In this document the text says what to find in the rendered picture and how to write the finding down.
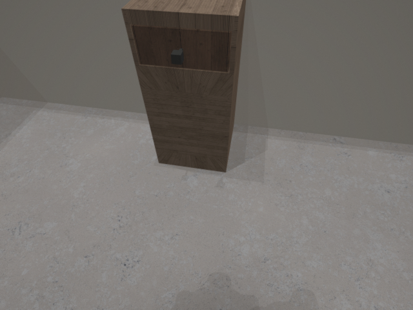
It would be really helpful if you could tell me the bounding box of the drawer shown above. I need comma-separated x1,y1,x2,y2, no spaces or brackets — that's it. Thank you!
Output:
132,25,232,72

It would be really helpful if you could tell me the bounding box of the handle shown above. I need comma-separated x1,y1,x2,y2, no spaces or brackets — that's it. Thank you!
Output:
171,48,184,65

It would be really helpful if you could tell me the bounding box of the cabinet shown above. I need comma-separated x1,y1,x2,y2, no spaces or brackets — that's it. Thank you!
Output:
121,0,246,172

